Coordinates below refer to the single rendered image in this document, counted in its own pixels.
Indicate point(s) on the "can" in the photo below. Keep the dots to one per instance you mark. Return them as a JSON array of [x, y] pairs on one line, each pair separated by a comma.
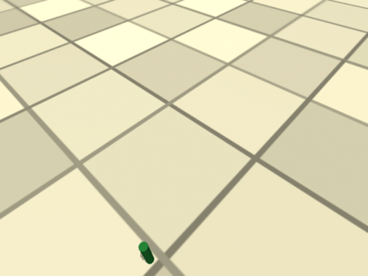
[[146, 252]]

